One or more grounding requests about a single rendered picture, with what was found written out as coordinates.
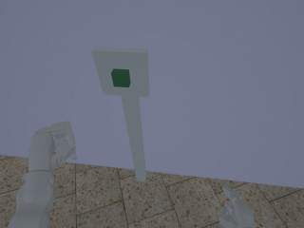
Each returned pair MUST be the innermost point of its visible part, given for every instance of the right robot hand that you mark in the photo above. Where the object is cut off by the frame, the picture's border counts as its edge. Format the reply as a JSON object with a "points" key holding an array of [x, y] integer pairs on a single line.
{"points": [[241, 215]]}

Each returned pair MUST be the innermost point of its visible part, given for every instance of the button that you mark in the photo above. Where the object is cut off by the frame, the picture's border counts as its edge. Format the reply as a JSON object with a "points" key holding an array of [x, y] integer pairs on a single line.
{"points": [[120, 77]]}

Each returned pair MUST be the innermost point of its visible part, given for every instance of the left robot forearm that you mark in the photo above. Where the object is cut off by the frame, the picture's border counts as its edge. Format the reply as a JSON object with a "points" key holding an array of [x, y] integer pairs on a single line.
{"points": [[33, 200]]}

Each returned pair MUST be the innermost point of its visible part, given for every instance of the left robot hand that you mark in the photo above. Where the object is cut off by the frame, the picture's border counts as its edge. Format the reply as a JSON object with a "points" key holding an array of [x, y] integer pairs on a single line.
{"points": [[42, 147]]}

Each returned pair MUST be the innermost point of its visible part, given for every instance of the panel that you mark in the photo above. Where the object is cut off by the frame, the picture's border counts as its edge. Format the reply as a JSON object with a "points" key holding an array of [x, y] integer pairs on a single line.
{"points": [[136, 60]]}

